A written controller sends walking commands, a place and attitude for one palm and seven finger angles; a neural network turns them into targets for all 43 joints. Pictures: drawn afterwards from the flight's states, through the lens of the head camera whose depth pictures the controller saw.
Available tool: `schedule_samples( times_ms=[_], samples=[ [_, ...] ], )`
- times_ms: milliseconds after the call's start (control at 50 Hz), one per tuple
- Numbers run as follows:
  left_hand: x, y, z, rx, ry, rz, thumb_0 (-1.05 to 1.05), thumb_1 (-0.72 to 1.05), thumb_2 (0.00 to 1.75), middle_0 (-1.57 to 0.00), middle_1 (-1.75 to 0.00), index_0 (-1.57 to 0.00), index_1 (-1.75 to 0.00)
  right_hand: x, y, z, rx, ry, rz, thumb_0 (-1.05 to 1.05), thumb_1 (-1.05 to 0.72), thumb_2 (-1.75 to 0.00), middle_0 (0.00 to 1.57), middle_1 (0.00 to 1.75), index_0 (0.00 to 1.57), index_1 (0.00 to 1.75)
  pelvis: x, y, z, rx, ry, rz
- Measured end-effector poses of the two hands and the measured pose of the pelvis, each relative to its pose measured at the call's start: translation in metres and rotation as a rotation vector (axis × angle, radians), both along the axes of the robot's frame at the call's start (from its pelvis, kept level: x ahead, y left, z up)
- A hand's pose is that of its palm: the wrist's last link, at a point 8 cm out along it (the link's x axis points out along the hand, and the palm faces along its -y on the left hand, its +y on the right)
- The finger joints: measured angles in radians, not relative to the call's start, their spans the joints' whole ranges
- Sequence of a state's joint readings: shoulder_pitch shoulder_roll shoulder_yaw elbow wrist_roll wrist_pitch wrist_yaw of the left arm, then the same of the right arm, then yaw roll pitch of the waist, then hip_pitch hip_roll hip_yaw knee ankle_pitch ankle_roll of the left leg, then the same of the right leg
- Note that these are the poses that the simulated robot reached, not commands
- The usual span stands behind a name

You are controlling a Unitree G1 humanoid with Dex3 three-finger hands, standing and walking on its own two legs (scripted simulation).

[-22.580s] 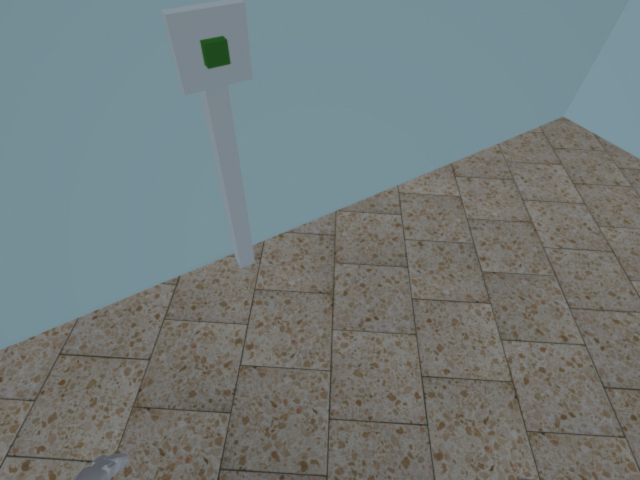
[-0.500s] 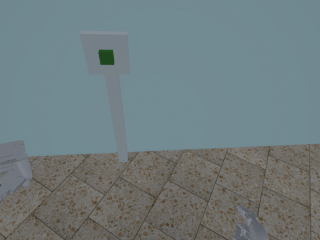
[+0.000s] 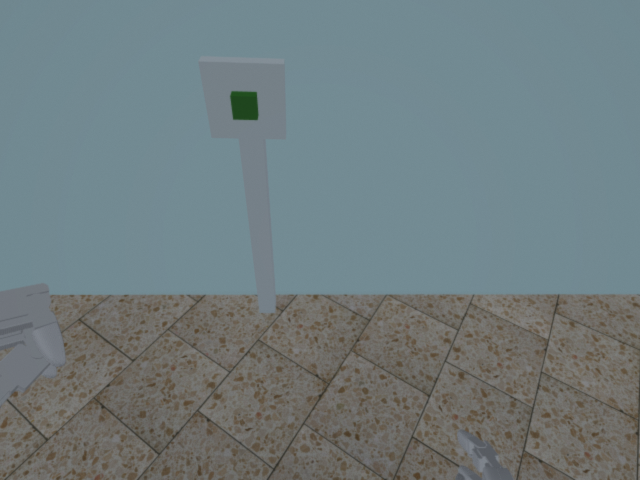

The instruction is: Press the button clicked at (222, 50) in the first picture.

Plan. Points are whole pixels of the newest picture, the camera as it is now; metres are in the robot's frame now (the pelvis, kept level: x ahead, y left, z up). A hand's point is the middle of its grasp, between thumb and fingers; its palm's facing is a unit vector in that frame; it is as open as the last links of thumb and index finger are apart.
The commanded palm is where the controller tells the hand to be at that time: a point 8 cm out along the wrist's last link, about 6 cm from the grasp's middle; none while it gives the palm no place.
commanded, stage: stop stepping back and stand still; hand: left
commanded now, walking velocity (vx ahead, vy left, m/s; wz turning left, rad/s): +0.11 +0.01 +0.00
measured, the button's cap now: (244, 105) +0.84 +0.19 +0.09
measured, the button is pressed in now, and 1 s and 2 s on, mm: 0 0 0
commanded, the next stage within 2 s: let the arm hang, fingers relaxed in 0.08 s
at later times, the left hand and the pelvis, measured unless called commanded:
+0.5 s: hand out of the picture +0.09 +0.20 -0.16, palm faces +0.13 -0.97 -0.22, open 3.4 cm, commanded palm none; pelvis +0.01 +0.00 +0.00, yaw +4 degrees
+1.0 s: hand out of the picture -0.01 +0.19 -0.16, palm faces +0.06 -0.98 -0.19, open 7.1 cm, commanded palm none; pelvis +0.01 +0.03 +0.01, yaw +2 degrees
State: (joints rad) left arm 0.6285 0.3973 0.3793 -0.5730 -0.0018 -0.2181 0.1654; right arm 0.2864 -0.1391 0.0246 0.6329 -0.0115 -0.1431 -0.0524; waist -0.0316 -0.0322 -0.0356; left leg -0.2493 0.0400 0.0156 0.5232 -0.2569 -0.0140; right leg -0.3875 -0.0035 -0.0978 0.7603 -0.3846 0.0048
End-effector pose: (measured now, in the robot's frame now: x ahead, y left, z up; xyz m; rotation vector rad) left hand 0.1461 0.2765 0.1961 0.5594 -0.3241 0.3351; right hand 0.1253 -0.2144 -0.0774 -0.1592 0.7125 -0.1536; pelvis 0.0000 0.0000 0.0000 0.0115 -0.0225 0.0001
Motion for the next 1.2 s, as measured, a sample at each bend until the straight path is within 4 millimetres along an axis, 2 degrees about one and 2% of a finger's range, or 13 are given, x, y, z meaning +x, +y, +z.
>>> schedule_samples(
  times_ms=[100, 200, 240, 280, 320, 380, 440, 540, 640, 760, 940, 1080, 1200],
  samples=[
    [-0.004, -0.011, -0.006, 0.028, 0.044, 0.026, 0.01, 0.89, 0.90, -1.31, -1.50, -1.31, -1.50, 0.007, -0.003, -0.025, 0.025, 0.072, 0.046, 0.01, -0.90, -0.89, 0.21, 0.30, 0.21, 0.30, -0.001, -0.008, -0.009, -0.004, 0.005, 0.003],
    [0.005, -0.006, -0.017, -0.032, 0.103, 0.061, 0.01, 0.89, 0.90, -1.31, -1.50, -1.31, -1.50, 0.013, -0.017, -0.020, 0.007, 0.116, 0.054, 0.02, -0.90, -0.89, 0.21, 0.30, 0.21, 0.30, 0.004, -0.007, 0.002, 0.010, 0.011, 0.020],
    [0.019, 0.003, -0.057, -0.096, 0.259, 0.084, 0.00, 0.89, 0.90, -1.30, -1.49, -1.30, -1.49, 0.016, -0.023, -0.024, 0.018, 0.151, 0.068, 0.01, -0.90, -0.90, 0.21, 0.30, 0.20, 0.30, 0.005, -0.004, 0.002, 0.013, 0.020, 0.049],
    [0.028, 0.010, -0.116, -0.209, 0.475, 0.127, 0.00, 0.89, 0.90, -1.28, -1.48, -1.28, -1.47, 0.015, -0.026, -0.032, 0.016, 0.191, 0.076, 0.01, -0.90, -0.90, 0.20, 0.30, 0.20, 0.30, 0.006, -0.001, -0.001, 0.009, 0.018, 0.070],
    [0.024, 0.008, -0.180, -0.316, 0.699, 0.153, 0.00, 0.90, 0.90, -1.25, -1.45, -1.25, -1.44, 0.010, -0.026, -0.041, 0.007, 0.223, 0.077, 0.01, -0.90, -0.90, 0.20, 0.30, 0.20, 0.30, 0.006, 0.003, -0.007, -0.004, 0.014, 0.078],
    [-0.003, -0.013, -0.266, -0.451, 1.015, 0.157, 0.00, 0.90, 0.90, -1.18, -1.38, -1.17, -1.37, -0.005, -0.023, -0.049, -0.017, 0.292, 0.072, 0.01, -0.90, -0.90, 0.20, 0.30, 0.20, 0.30, 0.006, 0.005, -0.014, -0.006, 0.007, 0.073],
    [-0.048, -0.044, -0.317, -0.570, 1.265, 0.153, 0.01, 0.91, 0.90, -1.08, -1.29, -1.08, -1.28, -0.026, -0.018, -0.047, -0.034, 0.380, 0.063, 0.01, -0.90, -0.90, 0.20, 0.30, 0.20, 0.30, 0.006, 0.004, -0.009, -0.011, -0.001, 0.061],
    [-0.090, -0.023, -0.327, -0.597, 1.358, 0.276, 0.01, 0.90, 0.90, -0.90, -1.17, -0.92, -1.10, -0.060, -0.007, -0.049, -0.030, 0.528, 0.054, 0.01, -0.91, -0.90, 0.20, 0.30, 0.20, 0.30, 0.005, 0.004, 0.000, -0.021, 0.002, 0.068],
    [-0.134, -0.011, -0.323, -0.582, 1.511, 0.347, 0.01, 0.90, 0.90, -0.73, -0.96, -0.74, -0.91, -0.082, 0.001, -0.056, 0.003, 0.599, 0.021, 0.01, -0.92, -0.90, 0.20, 0.30, 0.20, 0.30, 0.006, 0.013, 0.006, -0.024, -0.003, 0.058],
    [-0.164, -0.009, -0.320, -0.589, 1.611, 0.393, 0.01, 0.91, 0.90, -0.53, -0.69, -0.53, -0.67, -0.104, 0.016, -0.062, 0.045, 0.658, 0.003, 0.01, -0.92, -0.90, 0.20, 0.30, 0.20, 0.30, 0.007, 0.021, 0.010, -0.017, -0.010, 0.045],
    [-0.168, -0.027, -0.327, -0.628, 1.656, 0.359, 0.00, 0.91, 0.90, -0.28, -0.40, -0.28, -0.39, -0.132, 0.039, -0.065, 0.092, 0.726, -0.024, 0.01, -0.91, -0.90, 0.20, 0.30, 0.20, 0.30, 0.008, 0.028, 0.011, -0.011, -0.015, 0.031],
    [-0.159, -0.041, -0.332, -0.651, 1.656, 0.318, 0.00, 0.91, 0.90, -0.22, -0.32, -0.21, -0.32, -0.147, 0.049, -0.065, 0.111, 0.756, -0.053, 0.01, -0.90, -0.90, 0.20, 0.30, 0.20, 0.30, 0.008, 0.030, 0.011, -0.010, -0.014, 0.025],
    [-0.159, -0.042, -0.333, -0.652, 1.667, 0.318, 0.00, 0.91, 0.90, -0.20, -0.30, -0.20, -0.30, -0.154, 0.053, -0.064, 0.118, 0.774, -0.072, 0.01, -0.90, -0.90, 0.20, 0.30, 0.20, 0.30, 0.010, 0.030, 0.011, -0.010, -0.010, 0.022]
  ],
)
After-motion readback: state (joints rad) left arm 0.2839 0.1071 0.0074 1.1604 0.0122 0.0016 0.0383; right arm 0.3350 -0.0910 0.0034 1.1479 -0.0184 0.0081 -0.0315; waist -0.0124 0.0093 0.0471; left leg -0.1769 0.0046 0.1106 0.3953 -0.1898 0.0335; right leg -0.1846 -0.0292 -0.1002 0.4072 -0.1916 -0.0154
